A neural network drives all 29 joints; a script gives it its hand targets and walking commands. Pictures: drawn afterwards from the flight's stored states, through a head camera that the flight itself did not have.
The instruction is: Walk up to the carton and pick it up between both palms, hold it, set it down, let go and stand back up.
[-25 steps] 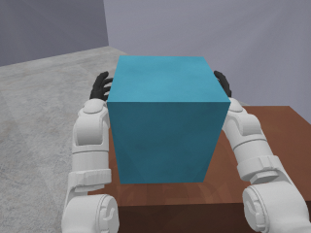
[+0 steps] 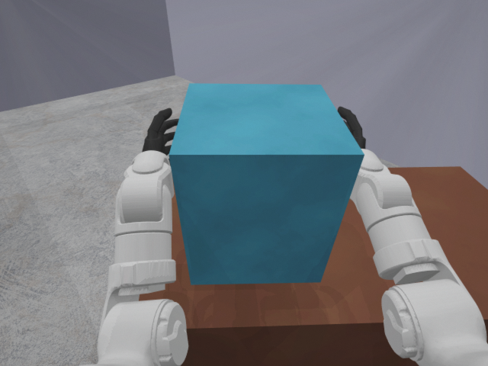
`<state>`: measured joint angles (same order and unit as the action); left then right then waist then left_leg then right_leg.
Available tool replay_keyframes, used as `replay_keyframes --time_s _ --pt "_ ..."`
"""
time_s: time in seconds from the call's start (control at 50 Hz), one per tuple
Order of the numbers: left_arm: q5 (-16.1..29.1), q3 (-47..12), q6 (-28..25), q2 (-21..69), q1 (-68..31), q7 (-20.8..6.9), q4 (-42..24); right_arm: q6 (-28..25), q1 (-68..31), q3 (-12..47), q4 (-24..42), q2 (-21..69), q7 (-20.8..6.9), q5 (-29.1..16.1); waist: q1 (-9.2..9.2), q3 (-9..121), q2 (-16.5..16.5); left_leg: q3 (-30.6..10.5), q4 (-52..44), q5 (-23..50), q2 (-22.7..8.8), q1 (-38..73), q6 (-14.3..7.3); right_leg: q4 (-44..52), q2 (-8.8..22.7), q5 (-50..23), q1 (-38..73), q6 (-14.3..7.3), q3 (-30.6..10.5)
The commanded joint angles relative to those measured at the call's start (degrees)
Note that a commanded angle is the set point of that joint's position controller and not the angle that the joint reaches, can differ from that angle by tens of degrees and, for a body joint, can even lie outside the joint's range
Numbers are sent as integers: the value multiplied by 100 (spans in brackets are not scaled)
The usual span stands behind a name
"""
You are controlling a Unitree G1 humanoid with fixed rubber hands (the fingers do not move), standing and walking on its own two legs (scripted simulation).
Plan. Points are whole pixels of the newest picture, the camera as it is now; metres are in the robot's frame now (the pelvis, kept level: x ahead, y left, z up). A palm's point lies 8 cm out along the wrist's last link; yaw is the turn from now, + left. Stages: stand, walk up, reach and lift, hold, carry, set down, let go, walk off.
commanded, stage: hold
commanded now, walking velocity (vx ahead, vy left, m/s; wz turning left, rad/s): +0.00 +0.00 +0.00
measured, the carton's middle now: (256, 184) +0.35 +0.00 +0.20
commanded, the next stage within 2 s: none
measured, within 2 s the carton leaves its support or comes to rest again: neither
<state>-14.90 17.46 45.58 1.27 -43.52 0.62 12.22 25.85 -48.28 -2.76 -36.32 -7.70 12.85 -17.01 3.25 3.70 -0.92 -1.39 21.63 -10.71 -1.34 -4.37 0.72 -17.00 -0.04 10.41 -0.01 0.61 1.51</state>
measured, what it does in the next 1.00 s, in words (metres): stands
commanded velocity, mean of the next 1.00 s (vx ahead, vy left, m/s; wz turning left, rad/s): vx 0.00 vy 0.00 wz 0.00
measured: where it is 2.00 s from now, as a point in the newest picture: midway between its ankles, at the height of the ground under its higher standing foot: outside the picture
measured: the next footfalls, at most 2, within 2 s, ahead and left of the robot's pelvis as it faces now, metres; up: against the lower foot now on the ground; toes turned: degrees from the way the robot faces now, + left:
none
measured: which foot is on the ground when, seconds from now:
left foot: down 0.00-1.00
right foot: down 0.00-1.00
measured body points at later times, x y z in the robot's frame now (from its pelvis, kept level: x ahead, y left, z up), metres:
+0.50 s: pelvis +0.00 +0.00 +0.00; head -0.07 +0.02 +0.44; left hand +0.37 +0.15 +0.24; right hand +0.38 -0.15 +0.24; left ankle +0.02 +0.12 -0.75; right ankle +0.00 -0.13 -0.75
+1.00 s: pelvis +0.00 +0.00 +0.00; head -0.08 +0.02 +0.44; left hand +0.37 +0.15 +0.25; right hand +0.38 -0.15 +0.24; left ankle +0.02 +0.12 -0.75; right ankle +0.00 -0.13 -0.75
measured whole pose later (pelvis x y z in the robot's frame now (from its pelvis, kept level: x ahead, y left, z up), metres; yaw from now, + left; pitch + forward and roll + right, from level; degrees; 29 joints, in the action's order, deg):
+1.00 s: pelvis +0.00 +0.00 +0.00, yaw +0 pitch -7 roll -1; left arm -15.0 17.6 45.5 1.6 -41.7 -0.3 9.9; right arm 26.2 -47.5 -2.0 -34.5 -7.5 13.2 -17.4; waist 3.5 3.2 -1.0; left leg -1.8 21.9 -10.7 -1.3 -3.8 0.8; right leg -17.1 -0.3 10.4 0.6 0.5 1.2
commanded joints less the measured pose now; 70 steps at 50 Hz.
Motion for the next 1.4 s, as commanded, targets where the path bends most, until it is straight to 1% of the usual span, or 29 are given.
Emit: replay_keyframes --time_s 0.0,0.08,0.1,0.14,0.2,0.24,0.26,0.28,0.3,0.36,0.4,0.44,0.46,0.5,0.52,0.56,0.66,0.68,0.72,0.82,0.88,0.96,1.0,1.04,1.08,1.1,1.12,1.18,1.38 --pt "840 -2672 -302 3183 -3886 -822 -587 -125 -4994 2253 2180 3868 -382 -846 101 2096 97 146 -55 1985 421 843 132 161 -493 -1697 393 305 85" --pt "755 -2638 -240 3147 -3736 -884 -565 -121 -4974 2289 2386 3814 -337 -814 89 1879 147 161 -100 1819 436 826 117 205 -451 -1619 358 311 94" --pt "692 -2576 -242 3099 -3753 -901 -596 -73 -4788 2243 2196 3856 -331 -770 111 1682 84 175 -164 1718 429 776 105 219 -450 -1526 357 316 103" --pt "862 -2828 -267 3225 -3838 -880 -943 -167 -5014 2413 2674 3970 -360 -877 46 2135 152 162 -72 1958 421 826 132 141 -491 -1630 471 289 120" --pt "979 -2994 -290 3181 -3815 -797 -1170 -130 -4948 2566 2905 3969 -315 -947 83 2326 115 132 49 2221 438 1004 154 109 -504 -1918 424 322 114" --pt "778 -2815 -211 3113 -3660 -828 -833 -71 -4837 2398 2611 3861 -304 -809 79 1785 73 170 -107 1742 432 874 94 209 -472 -1516 206 315 112" --pt "738 -2766 -218 3089 -3730 -852 -940 -40 -4663 2336 2375 3897 -327 -753 88 1653 50 186 -203 1604 407 821 89 211 -465 -1359 188 297 108" --pt "747 -2778 -199 3128 -3792 -864 -882 -65 -4838 2326 2419 3891 -362 -735 11 1691 128 200 -237 1420 405 702 80 217 -449 -1120 176 275 112" --pt "831 -2896 -217 3213 -3907 -858 -964 -97 -4921 2313 2508 3937 -384 -744 40 1909 199 195 -238 1360 393 692 76 200 -437 -1058 220 249 79" --pt "942 -3135 -259 3329 -3948 -801 -1188 -139 -4948 2419 2692 4024 -381 -820 102 2204 347 160 -55 1912 383 847 158 92 -466 -1553 325 243 68" --pt "898 -3008 -216 3207 -3807 -811 -912 -89 -4945 2387 2633 3906 -346 -782 105 2056 185 163 -52 1834 404 874 138 160 -466 -1541 248 278 85" --pt "919 -3016 -225 3269 -3692 -822 -1107 -112 -4904 2465 2804 3979 -324 -832 61 2224 137 161 -34 1984 409 903 126 105 -492 -1756 407 290 87" --pt "851 -2952 -205 3188 -3671 -825 -974 -69 -4785 2429 2593 3892 -313 -809 110 2067 171 169 -50 1928 417 880 139 115 -474 -1769 399 291 75" --pt "698 -2741 -128 3089 -3479 -884 -709 -15 -4689 2313 2371 3772 -326 -719 51 1729 122 223 -199 1556 404 677 105 185 -446 -1406 410 278 67" --pt "739 -2755 -154 3110 -3578 -902 -854 -32 -4729 2284 2415 3831 -347 -684 67 1804 41 222 -239 1487 402 654 81 179 -457 -1349 441 284 75" --pt "808 -2932 -190 3202 -3818 -893 -909 -78 -4830 2180 2320 3837 -402 -653 124 1758 300 206 -267 1379 375 630 152 187 -442 -1063 296 221 89" --pt "881 -2962 -237 3318 -3841 -797 -655 -163 -5144 2225 2466 3891 -447 -689 56 1974 224 170 -178 1450 347 707 93 201 -471 -1029 211 197 81" --pt "741 -2748 -226 3176 -3879 -806 -387 -98 -5053 2095 2037 3824 -465 -587 24 1586 174 189 -299 1149 339 572 53 266 -453 -696 46 176 99" --pt "769 -2739 -290 3211 -4112 -810 -483 -116 -5029 1990 1856 3933 -515 -506 34 1607 198 195 -382 940 325 455 37 238 -433 -560 45 170 76" --pt "922 -2892 -336 3348 -4013 -752 -570 -185 -5206 2211 2199 3995 -466 -737 46 2183 260 173 -111 1666 375 720 101 130 -478 -1347 270 221 40" --pt "776 -2673 -316 3258 -3970 -786 -468 -153 -5062 2133 1969 3945 -464 -678 19 1861 166 177 -218 1458 372 681 66 206 -453 -1137 176 230 71" --pt "874 -2799 -343 3252 -4024 -781 -726 -168 -5041 2230 2212 3997 -446 -745 78 2086 225 164 -133 1686 402 765 112 149 -450 -1426 282 259 61" --pt "835 -2757 -316 3159 -4084 -806 -571 -116 -4975 2114 2017 3929 -440 -671 114 1814 207 173 -223 1355 394 640 93 224 -417 -1099 186 256 57" --pt "766 -2653 -293 3175 -4050 -816 -335 -150 -5120 2058 1917 3930 -489 -576 4 1661 147 197 -352 1008 358 495 19 267 -415 -694 80 219 61" --pt "829 -2794 -328 3310 -4150 -794 -437 -204 -5177 2024 1956 3966 -516 -553 60 1872 256 173 -315 1148 328 537 59 211 -449 -752 124 177 66" --pt "683 -2516 -323 3076 -3870 -792 -309 -74 -4778 2132 1688 4055 -479 -576 34 1574 -174 200 -314 1335 369 661 -18 270 -472 -1007 237 220 43" --pt "764 -2649 -315 3187 -3862 -831 -468 -99 -4862 2229 1894 4069 -456 -663 43 1781 5 179 -268 1481 398 720 25 246 -433 -1203 268 245 27" --pt "879 -2834 -344 3227 -4040 -822 -680 -134 -5051 2341 2230 4114 -401 -809 104 2055 91 151 -107 1802 434 869 89 190 -448 -1510 301 278 49" --pt "929 -3006 -333 3338 -4127 -718 -735 -157 -5055 2213 2139 4036 -485 -701 93 1976 316 141 -200 1435 359 765 100 233 -451 -792 27 187 64"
